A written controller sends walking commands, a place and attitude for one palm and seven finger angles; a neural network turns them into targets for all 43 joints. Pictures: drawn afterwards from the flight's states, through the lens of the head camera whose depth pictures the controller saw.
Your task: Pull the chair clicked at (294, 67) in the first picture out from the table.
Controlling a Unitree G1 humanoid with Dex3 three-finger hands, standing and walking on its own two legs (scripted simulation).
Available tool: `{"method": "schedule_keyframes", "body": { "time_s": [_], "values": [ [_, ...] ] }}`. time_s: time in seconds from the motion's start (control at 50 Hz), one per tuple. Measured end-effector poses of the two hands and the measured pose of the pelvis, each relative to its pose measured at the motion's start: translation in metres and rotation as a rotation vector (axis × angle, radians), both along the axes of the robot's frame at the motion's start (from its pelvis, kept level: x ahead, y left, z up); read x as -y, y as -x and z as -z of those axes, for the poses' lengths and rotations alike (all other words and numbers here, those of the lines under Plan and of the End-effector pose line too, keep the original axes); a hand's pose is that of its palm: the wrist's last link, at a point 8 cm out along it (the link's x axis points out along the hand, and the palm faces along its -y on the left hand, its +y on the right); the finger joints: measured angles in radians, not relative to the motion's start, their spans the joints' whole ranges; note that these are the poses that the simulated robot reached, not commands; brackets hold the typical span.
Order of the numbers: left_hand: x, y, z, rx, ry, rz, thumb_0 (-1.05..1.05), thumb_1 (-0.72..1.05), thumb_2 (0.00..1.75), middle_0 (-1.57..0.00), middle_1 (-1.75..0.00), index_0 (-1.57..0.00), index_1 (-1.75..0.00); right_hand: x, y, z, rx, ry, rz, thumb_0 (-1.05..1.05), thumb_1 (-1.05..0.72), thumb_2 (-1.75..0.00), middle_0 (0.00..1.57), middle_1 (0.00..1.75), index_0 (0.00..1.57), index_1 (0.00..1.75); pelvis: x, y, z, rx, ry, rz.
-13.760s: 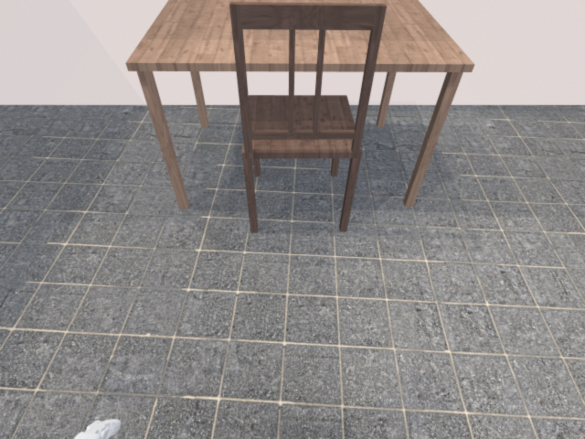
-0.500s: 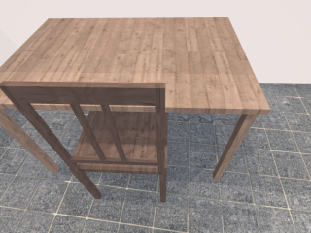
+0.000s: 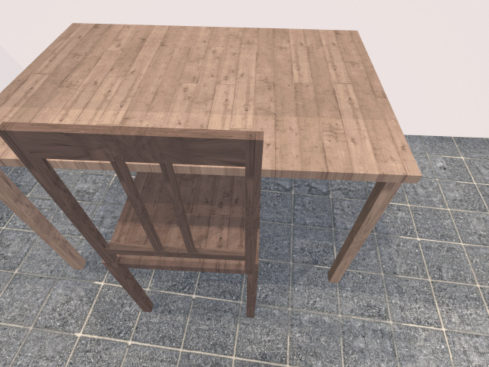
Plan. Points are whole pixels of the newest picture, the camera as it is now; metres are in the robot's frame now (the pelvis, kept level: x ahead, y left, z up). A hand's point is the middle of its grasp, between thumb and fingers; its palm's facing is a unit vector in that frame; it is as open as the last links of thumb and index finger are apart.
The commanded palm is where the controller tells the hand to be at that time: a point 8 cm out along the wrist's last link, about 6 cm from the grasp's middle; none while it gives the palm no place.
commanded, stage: look again from close up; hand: left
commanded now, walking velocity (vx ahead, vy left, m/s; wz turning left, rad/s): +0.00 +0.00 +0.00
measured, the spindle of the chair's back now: (141, 212) +0.42 +0.26 -0.07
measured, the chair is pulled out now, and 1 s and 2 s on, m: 0.00 0.00 0.00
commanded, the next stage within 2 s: raise the hand toward the chair's back in 0.50 s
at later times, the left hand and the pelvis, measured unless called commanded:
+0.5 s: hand out of the picture -0.01 +0.19 -0.17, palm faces -0.01 -0.98 -0.20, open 7.4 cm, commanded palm none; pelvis -0.01 +0.02 +0.00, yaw -1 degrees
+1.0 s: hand out of the picture +0.13 +0.15 -0.06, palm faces -0.04 -1.00 +0.06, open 9.0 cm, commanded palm +0.10 +0.24 -0.06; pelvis -0.07 +0.01 -0.07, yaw +1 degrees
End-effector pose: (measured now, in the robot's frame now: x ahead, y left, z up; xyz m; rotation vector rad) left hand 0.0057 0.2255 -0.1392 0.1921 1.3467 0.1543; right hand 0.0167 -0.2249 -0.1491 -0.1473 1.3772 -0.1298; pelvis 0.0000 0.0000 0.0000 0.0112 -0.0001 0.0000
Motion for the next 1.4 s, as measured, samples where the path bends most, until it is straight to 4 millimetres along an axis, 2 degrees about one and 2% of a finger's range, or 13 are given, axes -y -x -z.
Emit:
{"method": "schedule_keyframes", "body": {
  "time_s": [0.24,0.62,0.66,0.74,0.8,0.86,0.92,0.98,1.06,1.12,1.24,1.32,1.4],
  "values": [
    [-0.006,0.007,0.002,-0.015,0.012,0.007,0.0,0.91,0.9,-0.2,-0.3,-0.2,-0.3,-0.018,0.03,0.0,-0.054,-0.016,0.026,0.01,-0.91,-0.9,0.2,0.3,0.2,0.3,-0.009,0.004,-0.001,-0.001,0.002,0.005],
    [-0.013,0.027,0.006,-0.034,0.035,0.005,0.01,0.91,0.9,-0.2,-0.3,-0.2,-0.3,-0.036,0.047,-0.002,-0.057,-0.014,0.037,0.01,-0.92,-0.9,0.2,0.3,0.2,0.3,-0.024,0.014,0.0,-0.005,0.014,0.008],
    [-0.026,0.007,-0.01,0.077,0.009,-0.078,0.03,0.94,0.89,-0.2,-0.3,-0.2,-0.3,-0.031,0.04,-0.006,0.027,0.015,0.033,0.02,-0.93,-0.9,0.2,0.3,0.2,0.3,-0.025,0.017,0.001,-0.002,0.013,0.0],
    [-0.048,-0.073,-0.077,0.591,-0.076,-0.067,0.04,0.93,0.88,-0.2,-0.29,-0.2,-0.3,-0.014,0.005,-0.016,0.304,0.06,-0.016,0.02,-0.93,-0.9,0.2,0.3,0.2,0.3,-0.027,0.024,0.007,-0.012,-0.003,-0.028],
    [-0.036,-0.129,-0.123,0.926,-0.036,0.0,0.04,0.88,0.87,-0.19,-0.29,-0.18,-0.29,-0.001,-0.032,-0.022,0.493,0.087,-0.058,0.02,-0.92,-0.9,0.2,0.3,0.2,0.3,-0.03,0.035,0.015,-0.04,0.011,-0.051],
    [-0.011,-0.157,-0.14,1.191,0.105,0.063,0.02,0.81,0.84,-0.18,-0.28,-0.18,-0.28,0.01,-0.066,-0.035,0.648,0.116,-0.077,0.02,-0.92,-0.9,0.2,0.3,0.2,0.3,-0.027,0.045,0.029,-0.101,0.01,-0.034],
    [0.012,-0.149,-0.126,1.322,0.258,0.124,0.01,0.74,0.82,-0.17,-0.27,-0.17,-0.27,0.017,-0.095,-0.05,0.762,0.133,-0.116,0.02,-0.91,-0.9,0.2,0.3,0.2,0.3,-0.019,0.054,0.045,-0.145,0.004,-0.018],
    [0.019,-0.117,-0.087,1.283,0.286,0.15,0.01,0.67,0.79,-0.17,-0.26,-0.17,-0.26,0.02,-0.118,-0.057,0.834,0.147,-0.179,0.01,-0.91,-0.9,0.2,0.3,0.2,0.3,-0.01,0.062,0.063,-0.179,0.005,-0.022],
    [-0.002,-0.068,-0.048,1.175,0.175,0.074,0.01,0.56,0.75,-0.17,-0.25,-0.17,-0.25,0.015,-0.142,-0.046,0.869,0.145,-0.265,0.01,-0.91,-0.9,0.2,0.3,0.2,0.3,-0.001,0.074,0.087,-0.21,0.02,-0.042],
    [-0.023,-0.05,-0.061,1.261,0.045,0.035,0.01,0.49,0.72,-0.16,-0.24,-0.16,-0.24,0.004,-0.148,-0.026,0.869,0.116,-0.304,0.01,-0.91,-0.9,0.2,0.3,0.2,0.3,0.004,0.08,0.101,-0.225,0.044,-0.061],
    [-0.013,-0.081,-0.108,1.506,0.083,0.201,0.01,0.35,0.66,-0.14,-0.21,-0.13,-0.22,-0.026,-0.128,0.019,0.812,0.001,-0.294,0.01,-0.91,-0.9,0.2,0.3,0.2,0.3,0.006,0.088,0.112,-0.239,0.076,-0.08],
    [0.006,-0.119,-0.084,1.291,0.252,0.311,0.01,0.25,0.62,-0.13,-0.2,-0.13,-0.2,-0.03,-0.096,0.036,0.712,-0.034,-0.199,0.01,-0.9,-0.9,0.21,0.3,0.2,0.3,0.005,0.087,0.107,-0.246,0.064,-0.07],
    [-0.002,-0.132,-0.069,1.129,0.267,0.179,0.01,0.16,0.58,-0.13,-0.18,-0.13,-0.19,-0.016,-0.066,0.035,0.611,0.006,-0.101,0.02,-0.9,-0.9,0.21,0.3,0.21,0.3,0.002,0.076,0.095,-0.248,0.049,-0.049]
  ]
}}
